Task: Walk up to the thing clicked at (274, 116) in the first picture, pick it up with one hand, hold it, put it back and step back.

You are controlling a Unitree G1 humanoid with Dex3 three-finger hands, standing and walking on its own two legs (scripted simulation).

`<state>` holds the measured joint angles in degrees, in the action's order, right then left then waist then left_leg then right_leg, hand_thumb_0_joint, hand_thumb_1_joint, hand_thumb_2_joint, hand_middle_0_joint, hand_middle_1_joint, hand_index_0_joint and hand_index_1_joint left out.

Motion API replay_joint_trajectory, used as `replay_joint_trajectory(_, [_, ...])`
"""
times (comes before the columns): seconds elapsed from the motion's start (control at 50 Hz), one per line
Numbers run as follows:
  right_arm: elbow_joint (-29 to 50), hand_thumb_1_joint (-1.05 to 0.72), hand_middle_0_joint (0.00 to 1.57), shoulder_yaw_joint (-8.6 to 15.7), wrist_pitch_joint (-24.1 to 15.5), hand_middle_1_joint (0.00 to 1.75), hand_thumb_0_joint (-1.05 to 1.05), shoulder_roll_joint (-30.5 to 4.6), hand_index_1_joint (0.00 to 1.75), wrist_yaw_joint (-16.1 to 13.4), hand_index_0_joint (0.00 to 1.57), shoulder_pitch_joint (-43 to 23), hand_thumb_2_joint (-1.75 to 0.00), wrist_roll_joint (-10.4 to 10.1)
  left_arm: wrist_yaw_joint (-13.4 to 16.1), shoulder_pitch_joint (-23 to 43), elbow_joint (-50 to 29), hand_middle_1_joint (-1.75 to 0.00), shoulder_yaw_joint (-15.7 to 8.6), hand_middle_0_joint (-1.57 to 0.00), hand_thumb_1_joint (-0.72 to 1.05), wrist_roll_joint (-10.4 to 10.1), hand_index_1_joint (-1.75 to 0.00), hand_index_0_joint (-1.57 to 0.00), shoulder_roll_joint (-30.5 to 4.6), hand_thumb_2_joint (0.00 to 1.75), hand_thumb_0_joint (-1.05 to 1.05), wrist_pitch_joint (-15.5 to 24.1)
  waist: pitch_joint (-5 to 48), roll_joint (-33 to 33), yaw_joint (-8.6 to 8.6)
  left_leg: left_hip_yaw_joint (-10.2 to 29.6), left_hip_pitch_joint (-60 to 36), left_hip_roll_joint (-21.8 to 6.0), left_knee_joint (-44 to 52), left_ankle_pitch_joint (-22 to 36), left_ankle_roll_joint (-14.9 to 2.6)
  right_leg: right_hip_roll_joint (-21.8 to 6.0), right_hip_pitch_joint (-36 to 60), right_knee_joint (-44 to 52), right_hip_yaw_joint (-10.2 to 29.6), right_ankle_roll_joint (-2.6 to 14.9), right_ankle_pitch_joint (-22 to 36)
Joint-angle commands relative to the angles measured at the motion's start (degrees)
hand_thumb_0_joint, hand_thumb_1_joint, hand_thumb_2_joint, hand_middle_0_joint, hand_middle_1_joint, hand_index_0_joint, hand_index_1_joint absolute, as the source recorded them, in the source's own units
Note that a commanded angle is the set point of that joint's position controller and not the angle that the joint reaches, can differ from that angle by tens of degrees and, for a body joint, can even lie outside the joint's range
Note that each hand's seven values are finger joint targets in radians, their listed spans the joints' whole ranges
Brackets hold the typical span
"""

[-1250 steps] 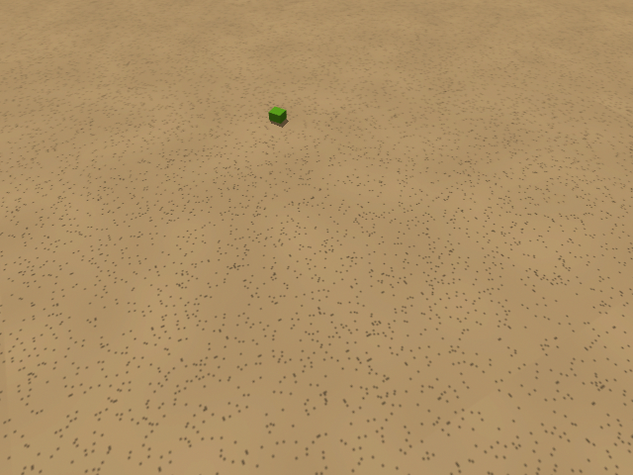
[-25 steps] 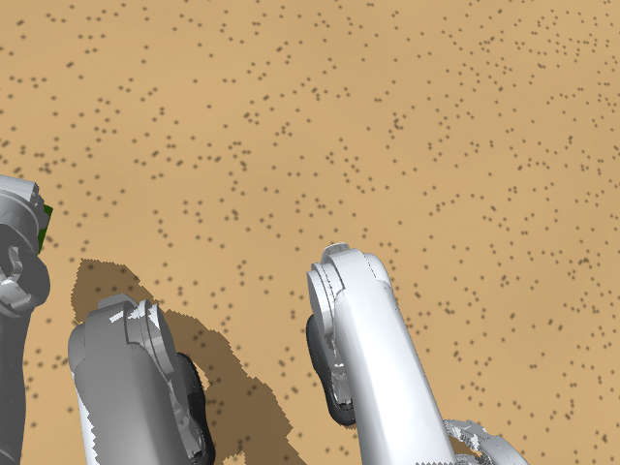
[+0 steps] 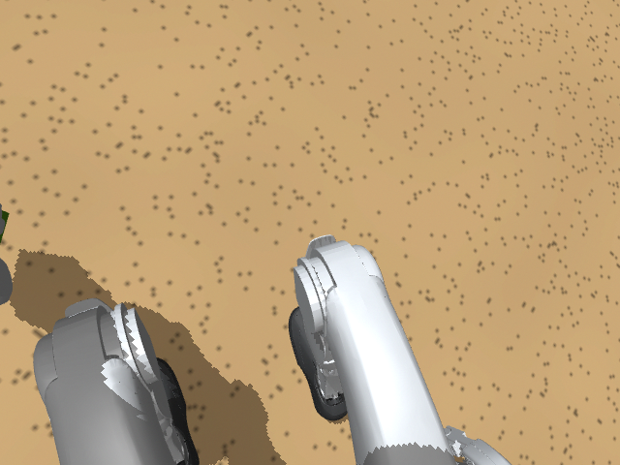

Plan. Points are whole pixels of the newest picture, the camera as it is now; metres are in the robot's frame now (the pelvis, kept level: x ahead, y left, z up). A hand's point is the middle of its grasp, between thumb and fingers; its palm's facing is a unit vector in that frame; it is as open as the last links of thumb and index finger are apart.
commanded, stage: lower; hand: left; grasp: from above
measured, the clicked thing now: out of the picture +0.44 +0.34 -0.20
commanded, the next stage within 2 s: rest in 0.12 s
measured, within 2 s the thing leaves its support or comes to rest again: rests again in 1.74 s
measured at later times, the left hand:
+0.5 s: hand out of the picture +0.45 +0.33 -0.20, palm faces -0.11 -0.41 -0.91, open 10.0 cm
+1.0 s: hand out of the picture +0.45 +0.32 -0.23, palm faces -0.09 -0.42 -0.90, open 10.0 cm
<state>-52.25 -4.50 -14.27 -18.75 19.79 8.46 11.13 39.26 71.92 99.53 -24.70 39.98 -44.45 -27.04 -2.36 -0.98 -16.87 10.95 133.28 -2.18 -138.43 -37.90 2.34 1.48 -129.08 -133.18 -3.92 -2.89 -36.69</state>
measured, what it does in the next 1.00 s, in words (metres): stands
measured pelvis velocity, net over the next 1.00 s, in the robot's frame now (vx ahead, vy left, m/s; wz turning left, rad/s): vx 0.00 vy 0.01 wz -0.07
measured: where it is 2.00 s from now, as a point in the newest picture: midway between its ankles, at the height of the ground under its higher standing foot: (252, 410)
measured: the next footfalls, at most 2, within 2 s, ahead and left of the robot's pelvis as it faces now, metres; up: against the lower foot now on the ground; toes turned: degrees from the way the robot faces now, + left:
none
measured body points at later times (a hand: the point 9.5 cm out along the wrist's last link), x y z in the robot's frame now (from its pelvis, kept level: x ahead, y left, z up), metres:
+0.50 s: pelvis +0.00 +0.00 -0.01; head +0.28 +0.07 +0.34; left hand +0.45 +0.34 -0.15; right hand -0.02 -0.26 -0.08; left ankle +0.08 +0.14 -0.29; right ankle +0.11 -0.13 -0.29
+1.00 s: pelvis +0.00 +0.01 -0.01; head +0.29 +0.08 +0.32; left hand +0.45 +0.34 -0.18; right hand -0.02 -0.25 -0.07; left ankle +0.08 +0.14 -0.29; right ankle +0.11 -0.13 -0.29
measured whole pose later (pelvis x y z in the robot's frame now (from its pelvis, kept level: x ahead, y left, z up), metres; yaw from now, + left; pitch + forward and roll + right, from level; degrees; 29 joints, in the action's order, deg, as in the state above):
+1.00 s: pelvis +0.00 +0.01 -0.01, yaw -4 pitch +27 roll -13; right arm -46.4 -15.0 -19.2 -22.2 24.3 6.3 12.4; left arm 45.1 71.4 102.6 -23.9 36.0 -55.8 -22.2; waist -13.4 5.7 -22.7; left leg 16.2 131.4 -2.0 -142.6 -39.4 2.4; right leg 2.6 -125.0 -133.3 -8.1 -3.8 -36.5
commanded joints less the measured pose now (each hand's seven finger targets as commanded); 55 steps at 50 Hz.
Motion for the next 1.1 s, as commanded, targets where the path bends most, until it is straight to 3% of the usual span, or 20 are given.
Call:
replay_joint_trajectory(0.0, [-1.03,-0.91,0.2,2.82,-0.47,0.3,0.0,-15.79,0.3,0.25,0.2,13.91,-0.9,0.4,2.8,17.58,-5.49,-0.61,2.28,-1.17,0.81,2.19,-0.62,-1.17,-14.45,0.73,0.0,0.71,35.29,-15.16,-3.26,-6.89,-26.0,-0.06,12.09,5.91,-3.06,1.12,19.71,14.4,-7.29,3.01,7.88])
replay_joint_trajectory(0.06, [-0.92,-0.91,0.2,2.21,-0.93,0.3,0.0,-16.45,0.3,0.57,0.2,13.15,-0.9,0.69,3.05,17.64,-5.61,-0.59,2.3,-1.17,0.82,2.04,-0.59,-1.18,-15.38,0.68,0.0,1.31,35.2,-16.92,-3.61,-6.21,-27.19,-0.29,12.1,5.92,-2.93,1.0,19.55,13.44,-8.05,3.08,8.45])
replay_joint_trajectory(0.1, [-1.13,-0.91,0.2,2.04,-1.14,0.3,0.0,-16.79,0.3,0.92,0.2,12.67,-0.9,0.96,3.48,17.76,-6.56,-0.61,2.74,-1.16,0.79,2.05,-0.61,-1.16,-15.94,0.71,0.0,1.43,35.24,-17.05,-4.05,-6.62,-26.98,-0.16,11.46,6.21,-3.06,1.08,20.9,13.66,-8.3,2.8,8.93])
replay_joint_trajectory(0.18, [-1.09,-0.91,0.2,1.36,-1.53,0.3,0.0,-17.33,0.3,1.61,0.2,14.55,-0.9,0.79,4.67,16.7,-6.05,-0.6,1.42,-1.2,0.79,1.32,-0.63,-1.17,-16.71,0.77,0.0,1.94,37.42,-17.5,-3.97,-6.34,-28.2,-0.56,11.17,8.58,-2.68,1.43,23.51,13.57,-8.48,2.88,11.4])
replay_joint_trajectory(0.32, [-0.5,-0.91,0.2,-0.29,-1.95,0.3,0.0,-18.41,0.3,2.8,0.2,13.27,-0.9,0.98,5.23,17.27,-5.79,-0.56,1.86,-1.21,0.82,0.41,-0.58,-1.2,-18.39,0.72,0.0,2.59,35.38,-19.81,-5.05,-5.65,-28.78,-0.9,10.54,9.72,-2.34,1.44,23.43,11.91,-9.58,3.04,13.03])
replay_joint_trajectory(0.38, [0.2,-0.91,0.2,-0.77,-2.2,0.3,0.0,-19.04,0.3,3.21,0.2,12.64,-0.9,1.13,5.8,16.67,-5.62,-0.57,2.14,-1.21,0.84,1.24,-0.58,-1.2,-19.52,0.71,0.0,2.73,33.51,-19.98,-5.61,-5.08,-29.74,-0.93,10.25,9.18,-2.56,1.31,22.64,11.83,-10.04,3.01,12.91])
replay_joint_trajectory(0.56, [0.98,-0.91,0.2,-2.67,-2.96,0.3,0.0,-20.03,0.3,3.78,0.2,13.06,-0.9,0.83,6.9,14.45,-2.71,-0.57,1.88,-1.25,0.87,-0.98,-0.58,-1.23,-20.5,0.73,0.0,4.09,31.47,-18.57,-6.81,-3.82,-28.11,-1.18,10.03,7.95,-2.68,1.85,23.65,12.43,-10.34,3.0,12.54])
replay_joint_trajectory(0.62, [1.67,-0.91,0.2,-3.74,-3.38,0.3,0.0,-19.96,0.3,3.91,0.2,12.41,-0.9,1.56,6.93,14.75,-2.88,-0.58,2.96,-1.25,0.88,-1.72,-0.6,-1.24,-20.28,0.76,0.0,4.24,30.88,-17.83,-8.16,-4.15,-27.71,-0.99,9.24,8.57,-2.8,1.97,25.14,12.64,-10.46,2.63,13.57])
replay_joint_trajectory(0.68, [1.64,-0.91,0.2,-4.25,-3.57,0.3,0.0,-20.85,0.3,3.97,0.2,12.09,-0.9,1.01,7.23,14.48,-2.59,-0.54,2.7,-1.26,0.88,-2.43,-0.57,-1.24,-21.4,0.74,0.0,4.62,30.51,-19.64,-7.57,-3.85,-28.44,-1.27,10.0,8.3,-2.39,2.04,25.45,12.4,-10.64,2.81,13.34])
replay_joint_trajectory(0.8, [3.34,-0.91,0.2,-5.22,-3.94,0.3,0.0,-21.34,0.3,4.49,0.2,11.63,-0.9,1.15,8.34,14.46,-2.74,-0.55,2.84,-1.24,0.86,-1.57,-0.57,-1.22,-22.67,0.74,0.0,4.86,28.31,-21.58,-8.59,-2.25,-31.1,-1.6,10.57,7.6,-2.0,1.75,23.25,11.37,-11.8,3.14,12.93])
replay_joint_trajectory(0.86, [4.14,-0.91,0.2,-5.8,-4.28,0.3,0.0,-21.81,0.3,4.57,0.2,11.42,-0.9,1.39,8.47,14.17,-3.21,-0.54,3.37,-1.25,0.9,-2.49,-0.55,-1.25,-22.72,0.7,0.0,4.91,27.66,-21.11,-9.61,-2.62,-30.28,-1.43,9.68,7.25,-2.36,2.12,24.13,11.98,-11.63,2.86,13.25])
replay_joint_trajectory(0.96, [3.79,-0.91,0.2,-6.84,-4.73,0.3,0.0,-22.05,0.3,4.42,0.2,12.06,-0.91,0.65,8.33,12.69,-1.75,-0.51,2.58,-1.28,0.87,-2.86,-0.55,-1.24,-24.37,0.76,0.0,5.19,27.64,-19.73,-9.25,-2.29,-28.53,-1.7,9.37,7.24,-2.47,2.3,25.29,12.75,-11.47,2.69,13.28])
replay_joint_trajectory(0.98, [4.07,-0.91,0.2,-7.04,-4.79,0.3,0.0,-21.8,0.3,4.51,0.2,11.78,-0.9,1.03,8.01,13.18,-2.32,-0.51,3.52,-1.28,0.9,-2.86,-0.54,-1.25,-24.03,0.73,0.0,5.3,26.94,-20.64,-9.76,-2.03,-28.98,-1.61,9.73,7.42,-2.31,2.03,24.7,12.01,-11.83,2.74,13.29])
replay_joint_trajectory(1.0, [4.27,-0.91,0.2,-7.11,-4.77,0.3,0.0,-22.47,0.3,4.48,0.2,12.92,-0.91,0.78,8.36,12.41,-1.69,-0.51,2.66,-1.27,0.88,-3.15,-0.54,-1.24,-24.29,0.73,0.0,5.52,27.91,-20.84,-9.48,-1.89,-29.54,-1.94,9.93,8.38,-2.13,2.57,26.29,12.41,-11.65,2.89,14.32])
replay_joint_trajectory(1.08, [4.97,-0.91,0.2,-7.68,-5.19,0.3,0.0,-22.53,0.3,4.17,0.2,11.2,-0.9,0.88,8.16,13.17,-2.43,-0.5,3.74,-1.27,0.88,-3.82,-0.53,-1.24,-24.71,0.72,0.0,5.33,26.78,-20.42,-10.05,-2.03,-29.34,-1.72,9.21,7.58,-2.28,2.4,26.07,12.51,-11.74,2.54,13.89])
